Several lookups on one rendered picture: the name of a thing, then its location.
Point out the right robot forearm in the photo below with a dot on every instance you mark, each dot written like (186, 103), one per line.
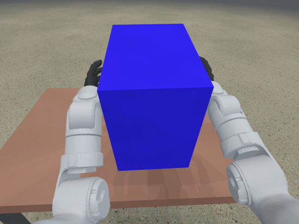
(238, 140)

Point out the right robot upper arm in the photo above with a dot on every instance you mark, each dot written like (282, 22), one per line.
(259, 183)

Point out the left robot forearm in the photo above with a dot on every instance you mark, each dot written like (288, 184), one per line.
(83, 136)

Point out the robot right hand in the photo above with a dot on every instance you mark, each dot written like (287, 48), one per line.
(208, 68)

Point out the carton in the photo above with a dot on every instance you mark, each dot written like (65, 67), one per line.
(154, 92)

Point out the table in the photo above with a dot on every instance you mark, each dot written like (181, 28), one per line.
(30, 165)

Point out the left robot upper arm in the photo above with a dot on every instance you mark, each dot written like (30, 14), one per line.
(80, 201)

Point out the robot left hand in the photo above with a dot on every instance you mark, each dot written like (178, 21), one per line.
(92, 78)

